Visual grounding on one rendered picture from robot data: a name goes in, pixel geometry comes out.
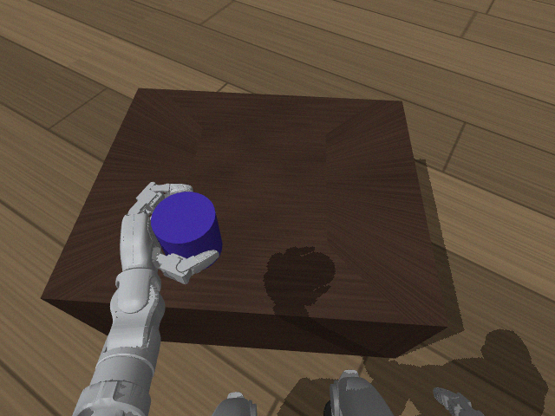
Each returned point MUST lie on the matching can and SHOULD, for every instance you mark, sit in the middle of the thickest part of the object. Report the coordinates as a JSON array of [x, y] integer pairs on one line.
[[186, 224]]

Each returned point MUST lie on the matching right robot hand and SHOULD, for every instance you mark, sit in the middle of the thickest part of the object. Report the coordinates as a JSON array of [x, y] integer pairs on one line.
[[457, 404]]

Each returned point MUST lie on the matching left robot hand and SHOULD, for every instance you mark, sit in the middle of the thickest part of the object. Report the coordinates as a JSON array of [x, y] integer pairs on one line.
[[140, 248]]

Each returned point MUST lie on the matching left robot arm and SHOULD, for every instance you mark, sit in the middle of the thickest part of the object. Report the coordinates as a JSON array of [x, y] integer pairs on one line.
[[123, 374]]

